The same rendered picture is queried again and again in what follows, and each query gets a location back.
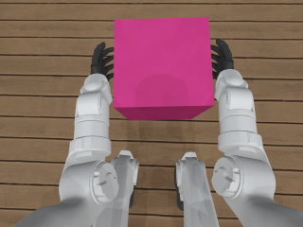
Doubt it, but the left robot foot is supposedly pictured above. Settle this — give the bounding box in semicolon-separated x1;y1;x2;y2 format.
129;172;138;209

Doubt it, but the right robot thigh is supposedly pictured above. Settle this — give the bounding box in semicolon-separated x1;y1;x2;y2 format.
176;157;220;227

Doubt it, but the robot right hand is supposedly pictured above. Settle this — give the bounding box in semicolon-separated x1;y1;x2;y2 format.
210;38;234;80

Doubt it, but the robot left hand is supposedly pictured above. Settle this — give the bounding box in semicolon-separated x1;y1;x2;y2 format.
90;42;115;81

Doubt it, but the carton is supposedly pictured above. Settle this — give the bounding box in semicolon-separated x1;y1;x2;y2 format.
113;17;215;121

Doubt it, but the robot left forearm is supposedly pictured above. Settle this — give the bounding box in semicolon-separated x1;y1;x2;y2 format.
59;73;113;195

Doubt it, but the right robot upper arm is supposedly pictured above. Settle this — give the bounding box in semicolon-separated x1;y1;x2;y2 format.
211;154;303;227

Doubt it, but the left robot upper arm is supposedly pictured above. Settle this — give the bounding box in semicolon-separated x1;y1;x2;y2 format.
12;160;119;227

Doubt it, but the robot right forearm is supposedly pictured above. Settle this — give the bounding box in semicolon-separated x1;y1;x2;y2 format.
214;69;272;169

